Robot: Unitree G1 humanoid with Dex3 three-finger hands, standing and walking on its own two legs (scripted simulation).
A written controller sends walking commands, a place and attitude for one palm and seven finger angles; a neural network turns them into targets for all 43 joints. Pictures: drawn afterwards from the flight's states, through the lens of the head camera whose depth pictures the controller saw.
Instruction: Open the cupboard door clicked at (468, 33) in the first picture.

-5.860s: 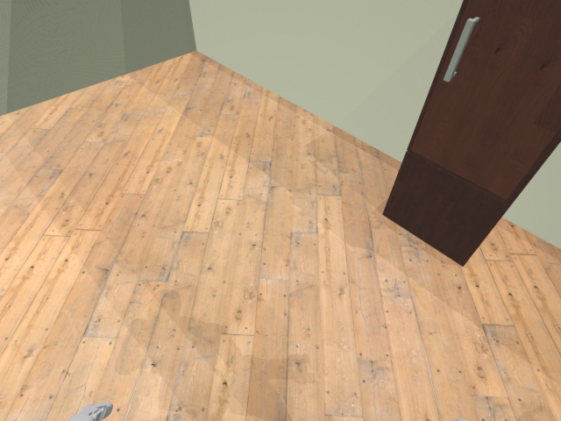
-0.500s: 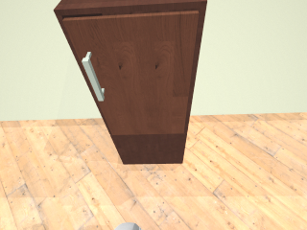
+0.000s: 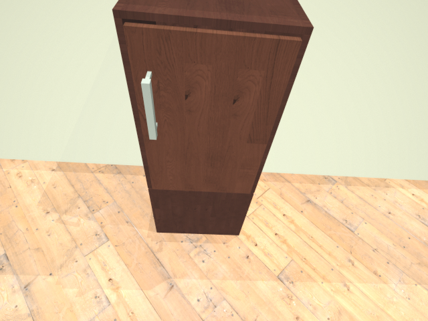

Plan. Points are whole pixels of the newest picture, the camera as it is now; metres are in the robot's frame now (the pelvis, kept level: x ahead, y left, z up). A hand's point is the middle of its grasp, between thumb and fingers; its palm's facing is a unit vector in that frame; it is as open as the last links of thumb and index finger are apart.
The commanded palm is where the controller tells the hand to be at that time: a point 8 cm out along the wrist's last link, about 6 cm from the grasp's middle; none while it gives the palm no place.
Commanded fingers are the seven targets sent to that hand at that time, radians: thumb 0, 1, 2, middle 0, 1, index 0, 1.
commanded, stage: come to a stop and stand still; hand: left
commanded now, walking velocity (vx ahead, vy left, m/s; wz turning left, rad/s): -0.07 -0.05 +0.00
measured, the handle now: (151, 107) +0.58 +0.20 +0.05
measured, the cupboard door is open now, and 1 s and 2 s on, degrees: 0 0 0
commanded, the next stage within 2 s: look again from close up in 0.58 s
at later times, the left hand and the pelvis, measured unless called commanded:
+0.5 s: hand out of the picture +0.08 +0.12 -0.19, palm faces +0.09 -0.98 -0.20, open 7.1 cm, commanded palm none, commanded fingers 0.00 0.90 0.90 -0.20 -0.30 -0.20 -0.30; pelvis +0.03 -0.06 -0.01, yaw +2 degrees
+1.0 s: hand out of the picture +0.01 +0.14 -0.18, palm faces +0.03 -0.98 -0.21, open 7.4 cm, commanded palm none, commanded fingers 0.00 0.90 0.90 -0.20 -0.30 -0.20 -0.30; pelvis +0.03 -0.03 -0.01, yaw +0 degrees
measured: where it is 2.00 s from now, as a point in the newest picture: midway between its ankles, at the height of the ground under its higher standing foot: outside the picture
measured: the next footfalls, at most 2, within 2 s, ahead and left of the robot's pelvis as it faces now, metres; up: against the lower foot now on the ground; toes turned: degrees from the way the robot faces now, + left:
right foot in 0.16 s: +0.05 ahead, -0.14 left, +0.00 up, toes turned -3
left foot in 0.46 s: +0.06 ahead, +0.07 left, +0.00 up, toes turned +5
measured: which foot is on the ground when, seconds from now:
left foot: down 0.00-0.18, up 0.20-0.44, down 0.46-1.00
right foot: up 0.00-0.14, down 0.16-1.00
